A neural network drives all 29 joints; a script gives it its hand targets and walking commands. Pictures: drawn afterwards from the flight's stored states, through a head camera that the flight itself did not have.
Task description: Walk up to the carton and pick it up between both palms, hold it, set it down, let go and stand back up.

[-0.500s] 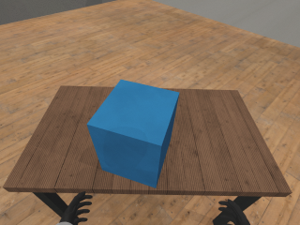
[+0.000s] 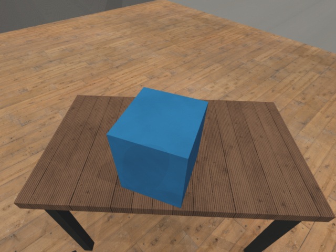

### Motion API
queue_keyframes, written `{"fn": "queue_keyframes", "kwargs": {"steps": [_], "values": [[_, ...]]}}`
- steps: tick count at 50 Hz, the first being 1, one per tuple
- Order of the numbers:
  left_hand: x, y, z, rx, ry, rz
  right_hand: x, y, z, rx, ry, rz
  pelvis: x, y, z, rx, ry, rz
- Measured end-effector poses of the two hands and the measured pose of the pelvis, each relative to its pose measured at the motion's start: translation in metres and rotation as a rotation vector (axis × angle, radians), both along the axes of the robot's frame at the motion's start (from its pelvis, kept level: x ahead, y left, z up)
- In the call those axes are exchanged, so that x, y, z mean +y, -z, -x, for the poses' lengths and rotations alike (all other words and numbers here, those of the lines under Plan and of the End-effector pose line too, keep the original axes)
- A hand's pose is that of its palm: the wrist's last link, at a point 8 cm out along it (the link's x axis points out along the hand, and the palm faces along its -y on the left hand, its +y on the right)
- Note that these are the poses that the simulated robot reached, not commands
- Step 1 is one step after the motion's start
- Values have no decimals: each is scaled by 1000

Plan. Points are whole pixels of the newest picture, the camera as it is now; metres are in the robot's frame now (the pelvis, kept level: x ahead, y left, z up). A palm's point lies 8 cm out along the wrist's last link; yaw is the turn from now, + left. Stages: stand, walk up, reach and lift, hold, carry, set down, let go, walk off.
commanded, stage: stand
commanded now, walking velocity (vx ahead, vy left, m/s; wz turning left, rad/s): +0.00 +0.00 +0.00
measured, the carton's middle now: (162, 147) +0.43 +0.04 +0.00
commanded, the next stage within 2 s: none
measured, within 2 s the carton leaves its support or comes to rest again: neither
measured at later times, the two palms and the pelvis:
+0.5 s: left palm out of the picture +0.05 +0.26 -0.10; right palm out of the picture +0.07 -0.26 -0.11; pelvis -0.01 +0.00 +0.00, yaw +1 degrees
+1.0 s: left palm out of the picture +0.04 +0.26 -0.11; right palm out of the picture +0.07 -0.27 -0.11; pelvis +0.00 -0.01 +0.00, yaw +1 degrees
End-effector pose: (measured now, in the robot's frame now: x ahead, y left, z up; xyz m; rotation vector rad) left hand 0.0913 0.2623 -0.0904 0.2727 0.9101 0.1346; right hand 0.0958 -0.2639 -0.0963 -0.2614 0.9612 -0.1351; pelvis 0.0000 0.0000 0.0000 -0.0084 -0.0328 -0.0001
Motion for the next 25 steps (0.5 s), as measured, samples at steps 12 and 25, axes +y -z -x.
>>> {"fn": "queue_keyframes", "kwargs": {"steps": [12, 25], "values": [[4, 8, 32, 73, -20, -3, 5, 7, 19, 39, 0, -6, 2, 1, 9, 2, -8, -2], [2, 13, 46, 117, -32, -4, 3, 12, 30, 76, 1, -5, -1, 1, 9, 3, -14, -2]]}}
